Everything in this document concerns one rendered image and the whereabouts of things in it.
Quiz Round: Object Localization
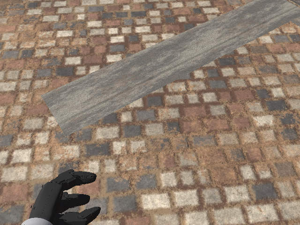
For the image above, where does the robot left hand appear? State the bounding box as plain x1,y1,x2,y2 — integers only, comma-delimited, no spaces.
29,169,101,225

